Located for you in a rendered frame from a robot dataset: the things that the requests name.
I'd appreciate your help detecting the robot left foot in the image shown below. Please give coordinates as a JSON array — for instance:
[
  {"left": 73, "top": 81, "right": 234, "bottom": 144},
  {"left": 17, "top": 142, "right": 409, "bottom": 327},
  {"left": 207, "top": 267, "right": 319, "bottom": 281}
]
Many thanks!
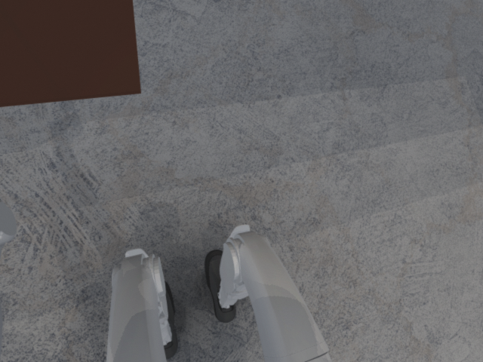
[{"left": 163, "top": 281, "right": 178, "bottom": 360}]

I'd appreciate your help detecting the cabinet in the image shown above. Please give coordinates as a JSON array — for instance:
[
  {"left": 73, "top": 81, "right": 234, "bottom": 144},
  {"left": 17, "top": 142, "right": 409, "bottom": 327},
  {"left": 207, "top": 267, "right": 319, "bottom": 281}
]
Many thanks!
[{"left": 0, "top": 0, "right": 141, "bottom": 107}]

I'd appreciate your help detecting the left robot shin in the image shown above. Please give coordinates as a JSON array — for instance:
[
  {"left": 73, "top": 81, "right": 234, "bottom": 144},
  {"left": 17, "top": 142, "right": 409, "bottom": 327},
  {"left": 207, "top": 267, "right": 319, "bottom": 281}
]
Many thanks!
[{"left": 112, "top": 248, "right": 172, "bottom": 342}]

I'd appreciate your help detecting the left robot upper arm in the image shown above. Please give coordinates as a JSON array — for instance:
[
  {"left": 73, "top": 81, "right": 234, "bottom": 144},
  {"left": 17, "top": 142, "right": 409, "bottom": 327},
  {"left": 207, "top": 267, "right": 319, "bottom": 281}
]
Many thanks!
[{"left": 0, "top": 201, "right": 17, "bottom": 362}]

